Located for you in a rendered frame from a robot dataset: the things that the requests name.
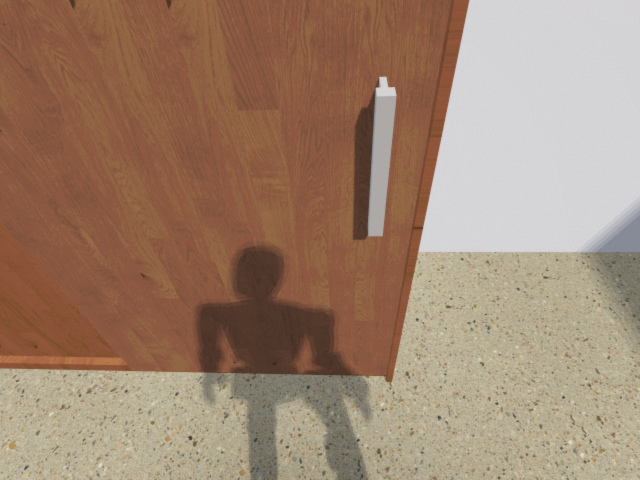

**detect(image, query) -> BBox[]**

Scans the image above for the wardrobe door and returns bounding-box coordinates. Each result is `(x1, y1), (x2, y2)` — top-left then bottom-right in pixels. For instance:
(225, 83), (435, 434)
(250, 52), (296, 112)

(0, 222), (121, 358)
(0, 0), (451, 375)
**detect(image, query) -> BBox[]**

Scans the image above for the handle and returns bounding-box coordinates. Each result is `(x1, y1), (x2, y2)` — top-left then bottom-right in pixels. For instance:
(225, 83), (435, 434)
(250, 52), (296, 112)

(368, 77), (397, 236)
